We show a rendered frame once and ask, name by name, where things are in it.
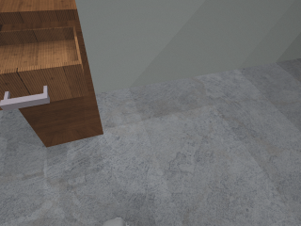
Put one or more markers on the handle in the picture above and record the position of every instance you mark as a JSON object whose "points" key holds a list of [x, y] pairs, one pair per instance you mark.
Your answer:
{"points": [[25, 101]]}

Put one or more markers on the drawer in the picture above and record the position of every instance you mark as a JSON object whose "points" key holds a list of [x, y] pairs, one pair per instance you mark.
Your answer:
{"points": [[33, 58]]}

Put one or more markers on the cabinet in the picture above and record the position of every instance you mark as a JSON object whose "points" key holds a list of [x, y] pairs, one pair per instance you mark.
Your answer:
{"points": [[61, 121]]}

